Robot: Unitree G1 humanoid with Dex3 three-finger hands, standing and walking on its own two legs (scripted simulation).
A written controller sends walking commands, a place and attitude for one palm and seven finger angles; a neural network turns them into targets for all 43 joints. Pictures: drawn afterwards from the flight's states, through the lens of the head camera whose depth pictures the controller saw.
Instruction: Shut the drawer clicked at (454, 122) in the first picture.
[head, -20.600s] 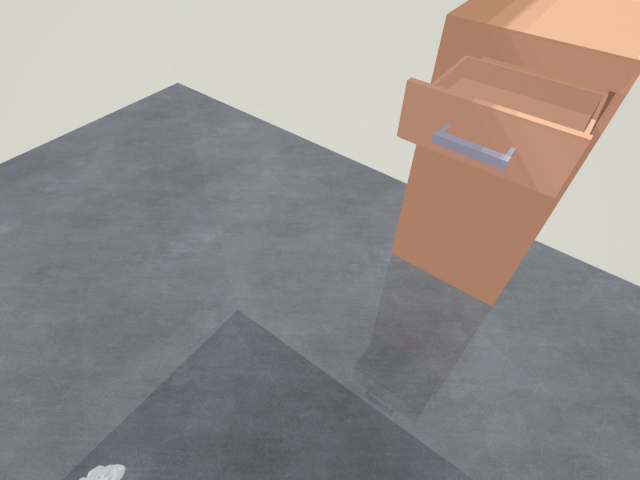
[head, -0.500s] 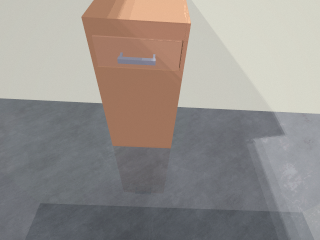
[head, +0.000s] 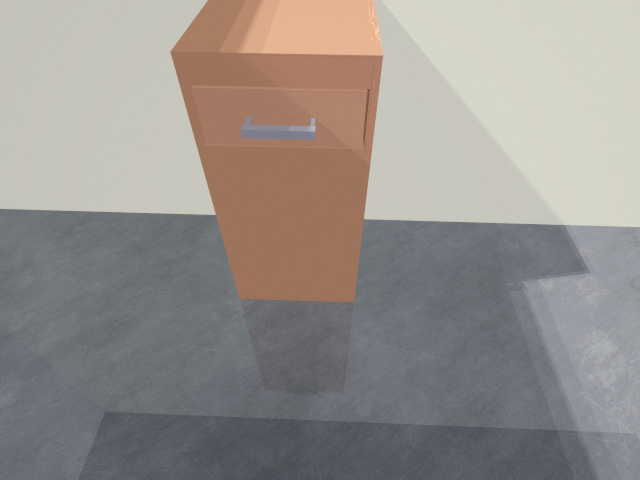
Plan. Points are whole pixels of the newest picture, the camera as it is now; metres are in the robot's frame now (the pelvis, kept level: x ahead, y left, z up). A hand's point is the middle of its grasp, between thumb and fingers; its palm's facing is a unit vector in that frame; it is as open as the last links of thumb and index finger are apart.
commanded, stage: let the arm hang, fingers relaxed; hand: left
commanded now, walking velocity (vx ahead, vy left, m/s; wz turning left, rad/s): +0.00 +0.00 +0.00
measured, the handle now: (279, 127) +0.83 +0.14 +0.00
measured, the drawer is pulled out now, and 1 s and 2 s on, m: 0.00 0.00 0.00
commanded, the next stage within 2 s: look to check the result in 0.32 s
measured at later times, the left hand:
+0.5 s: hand out of the picture -0.03 +0.15 -0.18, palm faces +0.06 -0.98 -0.17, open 7.4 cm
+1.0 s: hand out of the picture -0.01 +0.14 -0.18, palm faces +0.05 -0.99 -0.16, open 7.4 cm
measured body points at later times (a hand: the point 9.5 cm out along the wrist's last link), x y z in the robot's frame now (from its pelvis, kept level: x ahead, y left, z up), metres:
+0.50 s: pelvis +0.01 -0.01 +0.00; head +0.02 -0.01 +0.45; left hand -0.03 +0.20 -0.16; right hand -0.03 -0.20 -0.17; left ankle +0.05 +0.09 -0.74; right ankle -0.03 -0.09 -0.74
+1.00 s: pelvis +0.02 -0.01 +0.00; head +0.03 -0.01 +0.45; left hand -0.01 +0.19 -0.16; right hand -0.01 -0.21 -0.17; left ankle +0.05 +0.09 -0.74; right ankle -0.03 -0.09 -0.74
